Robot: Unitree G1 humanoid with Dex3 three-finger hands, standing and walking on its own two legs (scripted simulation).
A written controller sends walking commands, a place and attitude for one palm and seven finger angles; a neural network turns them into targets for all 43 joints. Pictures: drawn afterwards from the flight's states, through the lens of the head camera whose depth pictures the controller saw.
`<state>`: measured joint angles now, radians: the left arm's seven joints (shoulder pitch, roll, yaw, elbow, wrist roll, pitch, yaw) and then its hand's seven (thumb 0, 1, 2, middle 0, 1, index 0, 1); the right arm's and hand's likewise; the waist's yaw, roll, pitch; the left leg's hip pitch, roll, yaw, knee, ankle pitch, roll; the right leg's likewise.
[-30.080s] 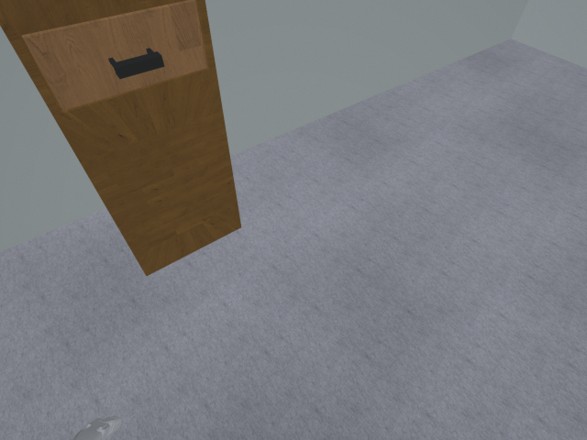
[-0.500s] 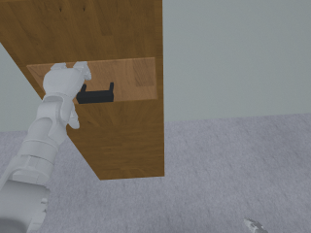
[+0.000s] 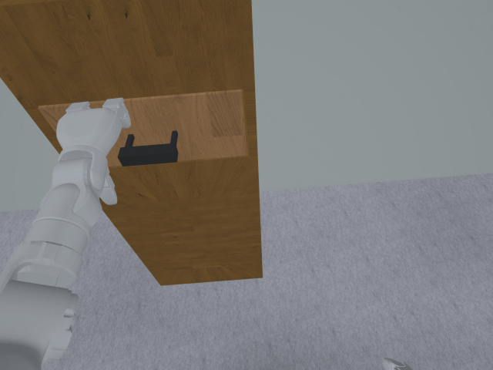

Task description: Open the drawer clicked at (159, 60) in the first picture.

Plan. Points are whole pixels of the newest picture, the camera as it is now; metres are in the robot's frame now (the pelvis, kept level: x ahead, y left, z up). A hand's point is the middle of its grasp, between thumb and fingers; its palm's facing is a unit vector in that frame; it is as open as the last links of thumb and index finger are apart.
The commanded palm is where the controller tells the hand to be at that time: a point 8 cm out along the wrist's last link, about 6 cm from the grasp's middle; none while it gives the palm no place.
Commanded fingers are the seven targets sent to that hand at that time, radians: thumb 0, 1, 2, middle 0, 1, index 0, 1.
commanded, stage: re-aim the fingers above the handle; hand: left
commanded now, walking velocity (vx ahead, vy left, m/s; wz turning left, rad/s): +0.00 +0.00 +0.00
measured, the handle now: (150, 146) +0.51 +0.23 +0.06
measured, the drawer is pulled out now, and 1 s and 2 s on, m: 0.00 0.00 0.00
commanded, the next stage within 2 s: lower the fingers behind the handle in 0.82 s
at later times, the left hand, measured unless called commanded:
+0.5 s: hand (104, 157) +0.43 +0.27 +0.12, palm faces -0.07 +0.04 -1.00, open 13.9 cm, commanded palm +0.41 +0.24 +0.18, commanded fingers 0.00 -0.50 0.30 -0.30 -1.20 -0.30 -1.20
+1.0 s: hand (102, 163) +0.42 +0.28 +0.11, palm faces -0.14 +0.01 -0.99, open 13.9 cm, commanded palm +0.41 +0.25 +0.17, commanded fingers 0.00 -0.50 0.30 -0.30 -1.20 -0.30 -1.20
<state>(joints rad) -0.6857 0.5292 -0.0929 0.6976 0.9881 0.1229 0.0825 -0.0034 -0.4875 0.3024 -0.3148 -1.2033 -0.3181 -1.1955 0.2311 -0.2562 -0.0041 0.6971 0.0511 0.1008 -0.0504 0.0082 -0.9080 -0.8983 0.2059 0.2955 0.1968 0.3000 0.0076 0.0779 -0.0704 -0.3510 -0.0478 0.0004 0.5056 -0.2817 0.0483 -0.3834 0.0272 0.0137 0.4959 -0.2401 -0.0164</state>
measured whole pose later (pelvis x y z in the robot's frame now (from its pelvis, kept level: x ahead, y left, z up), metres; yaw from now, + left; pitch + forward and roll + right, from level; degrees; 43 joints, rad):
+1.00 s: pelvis +0.01 -0.01 +0.00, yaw +0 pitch +8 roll +0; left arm -0.67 0.56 -0.13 0.73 0.94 0.23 -0.06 0.00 -0.48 0.30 -0.31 -1.20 -0.31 -1.19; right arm 0.23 -0.26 0.02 0.68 0.06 0.14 -0.06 0.01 -0.91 -0.90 0.21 0.30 0.20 0.30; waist -0.01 0.09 -0.08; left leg -0.33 -0.04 -0.01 0.49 -0.29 0.05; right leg -0.36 0.03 0.01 0.48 -0.25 -0.02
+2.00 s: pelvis +0.00 -0.01 -0.01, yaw -1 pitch +11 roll +0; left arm -0.68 0.49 -0.06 0.84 1.04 0.03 0.22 0.00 -0.49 0.30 -0.25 -1.20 -0.27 -1.19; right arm 0.27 -0.28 -0.04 0.68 0.04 0.09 -0.05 0.01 -0.91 -0.90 0.21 0.30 0.20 0.30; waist -0.04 0.05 -0.10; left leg -0.48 -0.03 0.01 0.61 -0.33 0.04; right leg -0.51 0.05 0.02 0.59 -0.27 -0.03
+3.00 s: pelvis +0.01 +0.00 -0.01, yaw +0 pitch +10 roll -1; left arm -0.61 0.47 -0.09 0.65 1.01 0.06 0.15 0.00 -0.49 0.30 -0.28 -1.18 -0.29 -1.16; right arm 0.26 -0.26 -0.03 0.68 0.04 0.09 -0.05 0.01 -0.91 -0.90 0.21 0.30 0.20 0.30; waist -0.02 0.07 -0.10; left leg -0.43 -0.04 0.00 0.60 -0.34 0.05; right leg -0.45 0.03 0.01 0.57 -0.29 -0.01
